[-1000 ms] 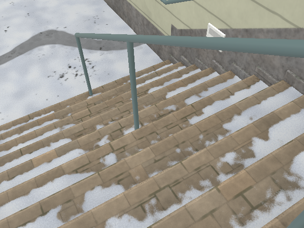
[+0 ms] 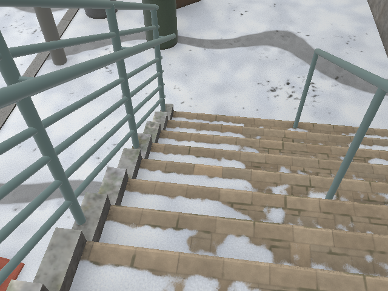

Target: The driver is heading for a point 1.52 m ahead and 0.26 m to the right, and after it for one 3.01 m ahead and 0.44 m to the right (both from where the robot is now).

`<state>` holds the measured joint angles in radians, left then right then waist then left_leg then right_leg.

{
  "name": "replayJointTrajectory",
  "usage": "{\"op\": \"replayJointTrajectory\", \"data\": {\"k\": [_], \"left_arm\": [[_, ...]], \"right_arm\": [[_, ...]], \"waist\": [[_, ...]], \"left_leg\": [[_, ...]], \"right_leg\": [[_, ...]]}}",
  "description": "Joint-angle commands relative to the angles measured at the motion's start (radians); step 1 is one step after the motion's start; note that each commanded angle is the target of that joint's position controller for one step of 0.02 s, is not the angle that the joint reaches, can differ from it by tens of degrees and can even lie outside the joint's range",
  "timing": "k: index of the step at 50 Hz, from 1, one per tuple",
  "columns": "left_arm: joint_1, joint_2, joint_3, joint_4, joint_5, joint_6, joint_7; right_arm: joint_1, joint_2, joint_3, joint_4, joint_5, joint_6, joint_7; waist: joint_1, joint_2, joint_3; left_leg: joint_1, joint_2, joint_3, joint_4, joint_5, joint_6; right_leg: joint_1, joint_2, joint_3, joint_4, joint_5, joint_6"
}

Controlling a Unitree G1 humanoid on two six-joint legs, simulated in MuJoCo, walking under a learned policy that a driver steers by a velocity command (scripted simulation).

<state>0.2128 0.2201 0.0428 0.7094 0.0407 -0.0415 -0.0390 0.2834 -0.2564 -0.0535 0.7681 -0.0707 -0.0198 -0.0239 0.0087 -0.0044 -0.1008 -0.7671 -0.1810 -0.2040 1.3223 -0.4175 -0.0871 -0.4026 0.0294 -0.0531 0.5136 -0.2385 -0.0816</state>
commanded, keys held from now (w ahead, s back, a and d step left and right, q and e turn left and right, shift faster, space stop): q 0.02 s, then no key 0.18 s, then w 0.80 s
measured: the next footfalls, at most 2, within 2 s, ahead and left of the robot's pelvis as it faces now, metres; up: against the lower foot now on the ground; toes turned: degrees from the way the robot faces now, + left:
left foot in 0.44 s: +0.03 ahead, +0.14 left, +0.00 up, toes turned +10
right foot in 1.00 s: +0.35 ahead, -0.09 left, -0.17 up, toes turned +4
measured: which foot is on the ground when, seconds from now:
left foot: up 0.00-0.42, down 0.44-1.00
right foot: down 0.00-0.44, up 0.46-0.98, down 1.00-1.00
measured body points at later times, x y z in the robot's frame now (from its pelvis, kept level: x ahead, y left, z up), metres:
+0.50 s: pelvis +0.01 +0.03 +0.00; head +0.01 +0.04 +0.45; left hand +0.01 +0.30 -0.14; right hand +0.12 -0.19 -0.13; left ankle -0.01 +0.13 -0.74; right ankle +0.02 -0.08 -0.71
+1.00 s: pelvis +0.22 +0.01 -0.12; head +0.23 +0.00 +0.32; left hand +0.39 +0.24 -0.23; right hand +0.10 -0.22 -0.27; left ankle -0.01 +0.13 -0.72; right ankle +0.33 -0.08 -0.87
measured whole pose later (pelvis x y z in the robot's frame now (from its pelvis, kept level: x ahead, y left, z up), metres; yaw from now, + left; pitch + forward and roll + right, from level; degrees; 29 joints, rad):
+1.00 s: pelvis +0.22 +0.01 -0.12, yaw +7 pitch +0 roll +6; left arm 0.09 0.22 0.03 0.80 0.07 -0.05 -0.06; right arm 0.60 -0.17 -0.01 1.03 -0.09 -0.06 0.01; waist -0.13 -0.08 0.00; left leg -0.15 -0.02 0.07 1.16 -0.87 -0.01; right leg -0.33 -0.10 0.02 0.34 0.25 -0.06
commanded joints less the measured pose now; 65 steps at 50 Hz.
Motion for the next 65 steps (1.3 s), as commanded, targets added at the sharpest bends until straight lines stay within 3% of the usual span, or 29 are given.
{"op": "replayJointTrajectory", "data": {"k": [1,10,13,18,21,23,24,27,31,32,33,38,39,41,42,43,47,48,49,50,51,53,55,56,57,59,61,62,65], "left_arm": [[-0.121,0.068,0.016,-0.115,0.002,-0.027,-0.003],[0.025,0.044,-0.015,0.067,-0.013,-0.054,-0.018],[0.087,0.188,0.020,0.133,-0.017,-0.080,-0.017],[0.134,0.176,0.041,0.125,-0.023,-0.090,0.050],[0.093,0.152,0.039,0.115,-0.019,-0.059,0.056],[0.025,-0.019,-0.012,0.054,0.001,-0.066,0.034],[-0.054,0.041,0.004,0.047,-0.004,-0.076,0.034],[0.080,0.086,0.022,0.138,0.005,-0.086,0.064],[0.138,0.020,-0.021,0.164,0.052,-0.059,-0.019],[0.059,0.105,0.029,0.094,0.004,-0.006,-0.006],[0.004,0.103,0.028,0.075,-0.002,0.014,-0.001],[-0.132,0.033,0.019,0.017,0.008,0.037,-0.020],[0.020,-0.046,-0.034,0.095,0.072,-0.004,-0.031],[-0.129,-0.025,-0.032,0.048,0.059,-0.026,-0.021],[-0.305,0.042,0.004,-0.023,-0.012,-0.016,-0.020],[-0.295,0.036,-0.001,-0.026,-0.033,-0.003,-0.024],[-0.220,0.035,0.008,0.011,-0.049,0.023,-0.012],[-0.039,0.065,-0.011,0.080,0.093,0.001,-0.015],[0.063,0.114,0.030,0.125,0.073,-0.016,-0.015],[0.307,0.189,0.069,0.193,0.047,-0.046,-0.011],[0.334,0.177,0.049,0.262,0.005,-0.024,-0.001],[0.470,0.196,0.058,0.253,-0.070,0.014,0.007],[0.362,0.147,0.038,0.239,-0.049,0.029,0.048],[0.373,0.195,0.022,0.271,0.116,-0.030,-0.040],[0.288,0.119,0.011,0.267,0.124,-0.045,-0.058],[0.100,-0.043,-0.045,0.225,0.061,-0.095,-0.018],[0.080,-0.004,-0.050,0.219,0.042,-0.128,0.016],[0.177,0.151,-0.006,0.268,-0.087,-0.074,0.038],[0.291,0.112,0.005,0.300,-0.073,-0.049,0.051]], "right_arm": [[0.126,-0.043,0.005,-0.022,-0.025,-0.006,0.025],[0.094,-0.025,0.036,-0.026,-0.016,0.005,0.051],[0.091,-0.035,0.030,0.008,-0.025,0.014,0.115],[-0.031,-0.024,0.047,-0.039,0.003,-0.015,0.057],[0.009,-0.022,0.037,-0.006,0.037,-0.079,0.047],[0.320,-0.085,0.006,0.079,-0.002,-0.112,0.036],[0.423,-0.088,-0.006,0.096,-0.040,-0.119,0.042],[0.213,0.004,0.012,0.072,0.021,-0.104,0.079],[0.093,0.040,0.027,0.064,-0.034,-0.103,0.052],[0.194,-0.143,-0.036,0.108,0.098,-0.074,0.033],[0.259,-0.123,-0.034,0.156,0.117,-0.065,0.012],[0.243,-0.003,-0.009,0.178,0.090,-0.055,-0.018],[0.354,0.123,0.059,0.227,-0.088,-0.099,0.032],[0.470,0.142,0.067,0.260,-0.056,-0.103,0.032],[0.291,-0.060,-0.006,0.185,0.090,-0.068,-0.008],[0.264,-0.110,-0.012,0.166,0.096,-0.050,-0.023],[0.313,-0.034,-0.002,0.197,0.038,-0.013,-0.059],[0.409,0.054,0.063,0.271,-0.071,-0.050,0.021],[0.344,-0.013,0.044,0.260,-0.045,-0.051,0.062],[0.322,-0.075,0.038,0.278,-0.075,-0.043,0.109],[0.354,-0.079,-0.028,0.233,0.095,-0.027,0.009],[0.331,-0.105,-0.017,0.189,0.108,-0.033,-0.041],[0.054,-0.067,-0.012,0.109,0.060,-0.015,-0.040],[0.153,0.083,0.064,0.098,0.004,-0.068,0.046],[0.200,0.106,0.067,0.122,0.001,-0.082,0.075],[0.242,0.089,0.081,0.155,-0.052,-0.067,0.107],[0.072,-0.027,0.052,0.130,-0.048,-0.060,0.118],[0.008,-0.022,0.021,0.096,0.020,-0.009,0.047],[-0.067,-0.022,0.008,0.103,0.062,0.020,0.020]], "waist": [[-0.052,-0.056,-0.052],[-0.002,-0.049,0.019],[0.028,-0.124,0.072],[0.099,-0.103,0.080],[0.051,-0.059,0.069],[-0.114,0.198,0.031],[-0.200,0.167,0.142],[-0.051,0.054,0.143],[0.009,0.053,0.082],[0.043,-0.066,0.110],[0.009,0.003,0.123],[-0.032,0.067,0.183],[-0.078,0.130,0.213],[-0.160,0.044,0.224],[-0.136,-0.008,0.231],[-0.131,0.031,0.218],[-0.148,0.088,0.307],[-0.081,0.026,0.238],[-0.013,-0.015,0.199],[0.103,-0.077,0.089],[0.045,-0.194,-0.054],[0.134,-0.201,-0.288],[0.112,-0.142,0.018],[0.048,-0.043,0.196],[-0.021,0.035,0.236],[-0.088,-0.024,0.196],[-0.036,-0.028,0.134],[-0.095,-0.100,0.075],[-0.037,-0.066,0.146]], "left_leg": [[-0.142,0.052,0.091,0.354,0.177,-0.035],[-0.263,0.218,0.051,0.011,0.363,-0.043],[0.076,0.246,0.270,-0.291,0.118,-0.047],[0.110,0.218,0.240,-0.633,-0.039,0.084],[0.486,0.171,0.288,-0.903,0.173,0.166],[0.940,0.490,-0.190,-1.016,-0.133,0.403],[0.968,0.543,-0.467,-1.121,-0.273,0.470],[0.792,0.488,-0.215,-1.125,-0.188,0.388],[0.381,0.347,0.090,-1.012,0.141,0.342],[0.484,0.386,0.048,-1.006,0.308,0.302],[0.565,0.388,0.054,-0.955,0.376,0.277],[0.467,0.347,0.103,-0.825,0.107,0.254],[0.474,0.411,0.086,-0.797,0.039,0.343],[0.528,0.395,0.040,-0.709,-0.006,0.360],[0.393,0.330,0.071,-0.729,0.056,0.276],[0.351,0.338,0.067,-0.704,0.073,0.264],[0.516,0.351,0.032,-0.502,0.220,0.269],[0.586,0.437,-0.067,-0.391,0.098,0.242],[0.546,0.400,-0.014,-0.291,0.160,0.256],[0.326,0.308,0.073,0.003,0.151,0.181],[0.069,0.129,0.261,0.398,-0.446,0.162],[-0.292,0.178,0.215,0.804,-0.464,0.147],[-0.426,0.224,0.246,0.681,-0.246,0.135],[-0.447,0.247,0.057,0.743,0.066,0.153],[-0.366,0.302,0.011,0.546,0.202,0.193],[-0.296,0.335,0.015,0.195,0.487,0.232],[-0.104,0.321,0.106,-0.171,0.692,0.191],[0.129,0.273,0.195,-0.255,0.578,0.115],[-0.087,0.308,0.136,-0.377,0.776,0.107]], "right_leg": [[0.053,-0.239,0.174,-0.146,0.497,-0.230],[0.165,-0.242,0.194,-0.207,-0.064,-0.174],[-0.050,-0.237,0.185,-0.294,-0.478,-0.114],[0.228,-0.406,0.386,-0.278,-0.478,-0.212],[0.075,-0.317,0.291,-0.153,-0.504,-0.180],[-0.457,-0.059,0.042,0.300,-0.353,-0.026],[-0.688,0.036,0.209,0.430,-0.294,-0.028],[-0.676,-0.039,0.209,0.585,-0.026,-0.020],[-0.427,-0.080,0.101,0.744,0.266,0.020],[-0.392,-0.066,0.125,0.572,0.349,0.066],[-0.440,-0.090,0.172,0.486,0.427,0.082],[-0.275,-0.080,0.119,0.214,0.786,0.070],[-0.400,-0.172,0.154,0.200,0.811,0.047],[-0.420,-0.153,0.096,0.050,0.727,0.067],[-0.176,-0.084,0.063,0.028,0.779,0.075],[-0.085,-0.068,0.067,0.042,0.742,0.078],[-0.078,-0.140,0.130,-0.149,0.551,0.043],[-0.035,-0.217,0.150,-0.229,0.545,-0.001],[0.140,-0.156,0.040,-0.253,0.509,-0.001],[0.563,-0.134,-0.001,-0.199,0.584,-0.038],[0.833,-0.239,0.104,0.122,1.026,-0.044],[1.057,-0.444,0.373,0.183,0.750,-0.178],[0.663,-0.441,0.499,-0.120,0.200,-0.225],[0.314,-0.429,0.572,-0.089,0.052,-0.276],[0.131,-0.398,0.477,-0.127,0.000,-0.263],[-0.052,-0.266,0.344,-0.174,-0.071,-0.181],[-0.185,-0.194,0.222,-0.161,-0.068,-0.206],[-0.127,-0.209,0.250,-0.153,0.356,-0.171],[0.141,-0.196,0.245,-0.033,0.202,-0.152]]}}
